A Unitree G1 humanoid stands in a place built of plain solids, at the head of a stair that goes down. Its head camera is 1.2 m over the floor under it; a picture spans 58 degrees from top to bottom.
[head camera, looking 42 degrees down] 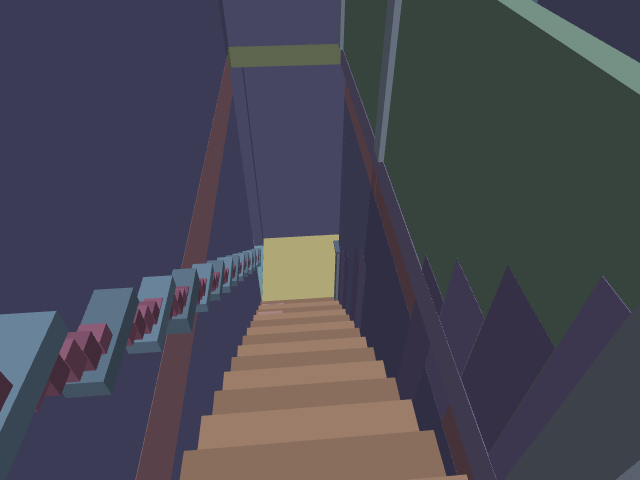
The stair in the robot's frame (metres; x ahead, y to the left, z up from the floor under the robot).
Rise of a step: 0.20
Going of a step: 0.23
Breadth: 0.92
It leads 5 degrees to the left of straight ahead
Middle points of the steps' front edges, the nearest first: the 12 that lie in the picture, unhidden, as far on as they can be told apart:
0.69 0.03 -0.40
0.92 0.05 -0.61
1.15 0.07 -0.81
1.37 0.09 -1.01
1.60 0.11 -1.22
1.83 0.13 -1.42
2.06 0.15 -1.62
2.28 0.17 -1.83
2.51 0.18 -2.03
2.74 0.20 -2.23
2.97 0.22 -2.44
3.20 0.24 -2.64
